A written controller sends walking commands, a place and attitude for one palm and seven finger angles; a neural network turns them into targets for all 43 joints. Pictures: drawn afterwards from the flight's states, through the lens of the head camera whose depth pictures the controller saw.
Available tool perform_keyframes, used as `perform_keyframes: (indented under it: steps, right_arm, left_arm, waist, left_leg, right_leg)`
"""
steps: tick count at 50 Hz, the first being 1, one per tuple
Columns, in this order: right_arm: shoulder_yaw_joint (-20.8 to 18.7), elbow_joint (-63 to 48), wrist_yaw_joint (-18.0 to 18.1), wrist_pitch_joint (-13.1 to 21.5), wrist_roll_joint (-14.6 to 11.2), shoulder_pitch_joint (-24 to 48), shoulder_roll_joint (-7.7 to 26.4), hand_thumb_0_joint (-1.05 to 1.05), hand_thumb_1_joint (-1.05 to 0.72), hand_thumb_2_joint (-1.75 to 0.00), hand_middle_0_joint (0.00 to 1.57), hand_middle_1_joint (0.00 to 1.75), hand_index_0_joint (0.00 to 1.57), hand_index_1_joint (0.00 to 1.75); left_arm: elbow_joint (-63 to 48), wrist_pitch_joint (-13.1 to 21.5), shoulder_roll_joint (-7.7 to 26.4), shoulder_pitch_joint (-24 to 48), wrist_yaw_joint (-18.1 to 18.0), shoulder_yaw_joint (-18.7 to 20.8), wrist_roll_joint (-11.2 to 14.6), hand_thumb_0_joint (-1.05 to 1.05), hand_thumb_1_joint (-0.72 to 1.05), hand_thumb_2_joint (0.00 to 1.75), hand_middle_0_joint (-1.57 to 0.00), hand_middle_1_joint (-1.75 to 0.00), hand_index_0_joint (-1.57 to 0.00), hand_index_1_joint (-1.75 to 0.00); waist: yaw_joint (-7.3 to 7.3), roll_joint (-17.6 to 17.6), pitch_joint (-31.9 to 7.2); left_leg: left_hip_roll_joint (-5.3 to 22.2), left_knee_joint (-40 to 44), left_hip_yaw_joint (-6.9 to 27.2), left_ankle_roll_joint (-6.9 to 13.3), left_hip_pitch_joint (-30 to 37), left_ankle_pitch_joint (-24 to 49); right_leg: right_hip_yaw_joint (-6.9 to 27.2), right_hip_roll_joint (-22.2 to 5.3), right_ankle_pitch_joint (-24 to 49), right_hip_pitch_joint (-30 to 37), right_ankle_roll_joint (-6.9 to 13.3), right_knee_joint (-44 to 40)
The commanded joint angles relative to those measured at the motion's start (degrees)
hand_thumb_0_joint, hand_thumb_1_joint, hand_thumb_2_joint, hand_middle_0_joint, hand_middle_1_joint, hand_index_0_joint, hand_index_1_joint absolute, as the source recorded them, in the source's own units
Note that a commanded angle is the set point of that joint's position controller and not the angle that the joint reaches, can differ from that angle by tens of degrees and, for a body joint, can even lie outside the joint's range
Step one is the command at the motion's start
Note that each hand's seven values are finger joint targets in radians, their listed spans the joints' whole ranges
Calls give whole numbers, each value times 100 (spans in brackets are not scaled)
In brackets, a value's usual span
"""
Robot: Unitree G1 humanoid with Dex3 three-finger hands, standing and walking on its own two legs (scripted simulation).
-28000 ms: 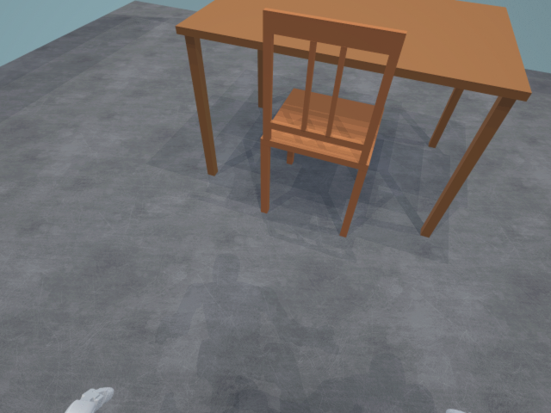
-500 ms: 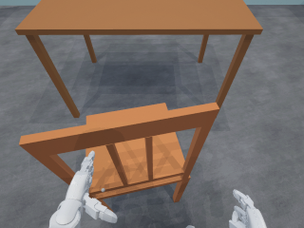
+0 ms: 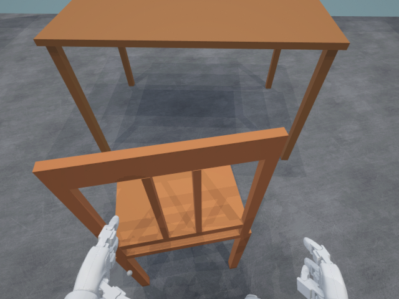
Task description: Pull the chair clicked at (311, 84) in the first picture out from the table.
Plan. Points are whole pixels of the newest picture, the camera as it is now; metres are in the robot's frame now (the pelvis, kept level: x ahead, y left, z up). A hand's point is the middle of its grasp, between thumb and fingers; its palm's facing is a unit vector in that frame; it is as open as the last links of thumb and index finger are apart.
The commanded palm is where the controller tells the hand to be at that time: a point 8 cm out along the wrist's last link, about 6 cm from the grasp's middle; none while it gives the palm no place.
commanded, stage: draw the hand back to the body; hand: left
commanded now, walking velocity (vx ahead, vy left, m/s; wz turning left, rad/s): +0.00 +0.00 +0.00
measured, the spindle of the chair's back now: (158, 211) +0.32 +0.11 -0.04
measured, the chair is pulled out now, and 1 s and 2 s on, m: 0.53 0.53 0.53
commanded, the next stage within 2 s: step back with the hand held close in 1.54 s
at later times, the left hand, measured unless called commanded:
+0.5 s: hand (97, 256) +0.19 +0.17 +0.08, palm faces -0.01 -0.99 -0.14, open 17.3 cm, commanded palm +0.15 +0.24 +0.11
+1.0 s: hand (71, 249) +0.19 +0.20 +0.10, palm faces +0.08 -0.86 -0.50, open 9.8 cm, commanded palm +0.17 +0.28 +0.20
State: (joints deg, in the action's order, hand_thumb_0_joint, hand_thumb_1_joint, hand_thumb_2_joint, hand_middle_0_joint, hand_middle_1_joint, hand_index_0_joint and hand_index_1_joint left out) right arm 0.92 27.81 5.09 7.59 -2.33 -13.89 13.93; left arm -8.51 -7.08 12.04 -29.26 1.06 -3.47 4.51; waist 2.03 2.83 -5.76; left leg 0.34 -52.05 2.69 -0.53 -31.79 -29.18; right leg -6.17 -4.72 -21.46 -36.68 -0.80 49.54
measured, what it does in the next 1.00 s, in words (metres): stands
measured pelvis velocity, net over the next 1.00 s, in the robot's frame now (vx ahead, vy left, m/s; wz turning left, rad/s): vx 0.02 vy -0.02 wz -0.03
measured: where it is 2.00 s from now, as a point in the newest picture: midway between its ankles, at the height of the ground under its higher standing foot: outside the picture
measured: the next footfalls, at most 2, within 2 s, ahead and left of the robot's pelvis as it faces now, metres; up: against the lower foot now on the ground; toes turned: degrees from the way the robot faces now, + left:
none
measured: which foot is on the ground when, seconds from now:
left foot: down 0.00-1.00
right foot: down 0.00-1.00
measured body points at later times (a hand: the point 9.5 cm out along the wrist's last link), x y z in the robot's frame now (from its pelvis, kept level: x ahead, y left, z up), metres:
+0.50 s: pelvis +0.00 -0.01 +0.00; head +0.03 -0.02 +0.45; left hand +0.18 +0.22 +0.09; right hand +0.18 -0.24 -0.08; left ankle -0.03 +0.13 -0.69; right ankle +0.03 -0.13 -0.69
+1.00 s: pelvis +0.02 -0.02 +0.04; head +0.03 -0.05 +0.49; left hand +0.18 +0.25 +0.13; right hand +0.20 -0.24 -0.05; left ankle -0.03 +0.13 -0.69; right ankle +0.03 -0.13 -0.69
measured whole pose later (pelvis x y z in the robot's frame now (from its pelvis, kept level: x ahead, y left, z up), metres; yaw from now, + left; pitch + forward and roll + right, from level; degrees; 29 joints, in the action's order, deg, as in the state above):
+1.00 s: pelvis +0.02 -0.02 +0.04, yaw -2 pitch -2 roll -1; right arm 2.2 35.9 5.9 9.5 -2.0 -10.7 12.5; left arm -20.4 -7.0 24.7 -35.7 -5.0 5.0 2.9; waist -1.8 5.2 2.6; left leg 2.3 -29.1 1.0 -1.8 -5.3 -21.4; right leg -5.6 -2.0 -15.4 -12.4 0.2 30.3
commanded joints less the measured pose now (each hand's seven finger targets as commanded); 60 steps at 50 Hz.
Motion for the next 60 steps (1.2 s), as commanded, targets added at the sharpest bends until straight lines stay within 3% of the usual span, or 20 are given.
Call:
perform_keyframes:
  steps: [1,5,6,9,11,15,19,23,24,25,26,28,30,35,38,46,48,50,57,60]
  right_arm:
    - [-313,-718,67,599,26,362,561,0,-90,-90,20,30,20,30]
    - [-407,-468,-55,677,-22,373,439,0,-90,-90,20,30,20,30]
    - [-410,-437,-109,683,-25,377,426,0,-90,-90,20,30,20,30]
    - [-489,-355,-229,668,-68,567,488,0,-90,-90,20,30,20,30]
    - [-482,-536,-250,626,-128,661,561,0,-90,-90,20,30,20,30]
    - [-450,-710,-81,579,-203,808,564,0,-90,-90,20,30,20,30]
    - [-395,-603,19,719,-246,629,447,0,-90,-90,20,30,20,30]
    - [-366,-440,32,849,-260,600,479,0,-90,-90,20,30,20,30]
    - [-360,-470,114,598,-106,565,462,0,-90,-90,20,30,20,30]
    - [-313,-582,121,526,-83,609,395,0,-90,-90,20,30,20,30]
    - [-294,-666,125,512,-83,537,393,0,-90,-90,20,30,20,30]
    - [-243,-546,173,399,-53,647,334,0,-90,-90,20,30,20,30]
    - [-197,-477,206,300,-55,728,326,0,-90,-90,20,30,20,30]
    - [-118,-391,243,260,-23,843,343,0,-90,-90,20,30,20,30]
    - [-105,-324,213,304,16,844,352,0,-90,-90,20,30,20,30]
    - [-48,-132,122,519,41,923,373,0,-90,-90,20,30,20,30]
    - [-68,-97,112,568,49,911,395,0,-90,-90,20,30,20,30]
    - [-58,-44,97,609,37,985,421,0,-90,-90,20,30,20,30]
    - [-89,29,82,740,5,887,474,0,-90,-90,20,30,20,30]
    - [-90,85,58,779,-8,935,489,0,-90,-90,20,30,20,30]
  left_arm:
    - [-1911,1598,560,279,-46,879,528,0,-55,20,0,0,0,0]
    - [-1860,2431,602,-148,24,1180,647,0,-55,20,0,0,0,0]
    - [-1815,2680,433,-161,119,1040,660,0,-55,20,0,0,0,0]
    - [-1264,3186,414,-339,560,1019,721,0,-55,20,0,0,0,0]
    - [-1290,2976,456,-510,828,983,767,0,-55,20,0,0,0,0]
    - [-2081,2548,1129,-287,885,1790,1092,0,-55,20,0,0,0,0]
    - [-2507,2565,1012,-143,710,1963,1329,0,-51,22,-1,-1,-1,-1]
    - [-2361,2493,1061,-175,718,2091,1366,0,-37,29,-2,-4,-2,-4]
    - [-2043,1888,2055,-582,-131,2358,236,0,-33,31,-3,-5,-3,-5]
    - [-2347,1592,1662,-637,-474,2166,135,0,-30,32,-4,-5,-4,-5]
    - [-2872,1497,1621,-484,-637,2087,112,0,-26,34,-4,-6,-4,-6]
    - [-2850,1305,1591,-577,-863,2108,2,0,-19,37,-5,-8,-5,-8]
    - [-2795,1143,1730,-416,-1009,2235,-18,0,-12,41,-6,-9,-6,-9]
    - [-2982,1058,2017,7,-1206,2534,-46,0,7,50,-8,-13,-8,-13]
    - [-3088,1078,2067,11,-1248,2675,-70,0,17,55,-10,-15,-10,-15]
    - [-3548,1066,2466,418,-1323,3075,-137,0,47,69,-14,-21,-14,-21]
    - [-3617,1090,2566,448,-1348,3190,-138,0,54,73,-15,-22,-15,-22]
    - [-3684,1064,2721,534,-1359,3316,-156,0,61,76,-16,-24,-16,-24]
    - [-4110,1132,3149,707,-1418,3681,-164,0,86,88,-19,-29,-19,-29]
    - [-3939,1112,2954,717,-1393,3569,-182,0,90,90,-20,-30,-20,-30]
  waist:
    - [-88,-238,-855]
    - [-190,48,-909]
    - [-157,110,-863]
    - [-111,-148,-674]
    - [-105,-140,-804]
    - [-221,-115,-1066]
    - [-169,-253,-943]
    - [-187,-33,-788]
    - [-623,142,-927]
    - [-492,272,-619]
    - [-428,223,-759]
    - [-462,460,-501]
    - [-462,411,-210]
    - [-494,413,-95]
    - [-522,281,-231]
    - [-568,788,-321]
    - [-582,622,-383]
    - [-608,860,-371]
    - [-623,886,-587]
    - [-593,963,-430]
  left_leg:
    - [-146,649,-26,54,-338,1382]
    - [-121,505,-39,-14,-509,1640]
    - [-116,446,-55,-32,-565,1604]
    - [-79,280,-71,-27,-898,1199]
    - [-82,391,-100,25,-832,1012]
    - [-90,545,-54,71,-669,862]
    - [-61,693,-5,66,-389,1212]
    - [-45,860,18,42,-83,1555]
    - [112,1182,30,4,286,1681]
    - [57,1292,-26,-2,384,1659]
    - [60,1349,12,-17,506,1724]
    - [110,1502,-23,-19,770,2020]
    - [112,1684,-24,-33,935,2020]
    - [118,2132,-50,-22,1488,2218]
    - [133,2346,-59,-8,1839,2510]
    - [114,2674,-115,-14,2346,2984]
    - [135,2694,-120,-2,2426,3095]
    - [117,2706,-113,-10,2441,3165]
    - [157,2688,-106,10,2612,3516]
    - [156,2696,-111,-7,2589,3484]
  right_leg:
    - [133,264,498,893,153,-593]
    - [139,265,799,850,198,-336]
    - [134,267,757,701,193,-252]
    - [256,229,399,496,171,-215]
    - [327,177,213,730,141,-362]
    - [484,123,-145,1204,116,-633]
    - [339,186,318,1314,89,-745]
    - [218,211,833,1439,113,-820]
    - [413,35,987,1968,280,-999]
    - [337,14,1091,2010,262,-1170]
    - [301,-4,1202,2144,244,-1180]
    - [239,16,1480,2285,280,-1322]
    - [256,58,1518,2407,296,-1569]
    - [288,95,1753,2827,298,-1925]
    - [286,107,2030,3053,280,-2019]
    - [339,97,2400,3434,271,-2281]
    - [319,90,2527,3490,254,-2273]
    - [397,100,2570,3525,278,-2300]
    - [375,60,2824,3620,238,-2255]
    - [385,80,2735,3513,241,-2308]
